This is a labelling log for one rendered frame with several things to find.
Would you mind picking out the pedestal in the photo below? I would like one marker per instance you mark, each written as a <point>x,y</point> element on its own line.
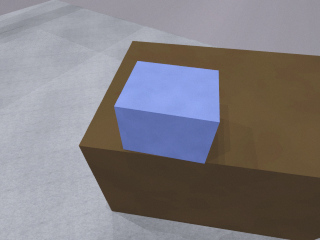
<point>262,173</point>

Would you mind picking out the carton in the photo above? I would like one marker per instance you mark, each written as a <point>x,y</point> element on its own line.
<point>169,110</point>

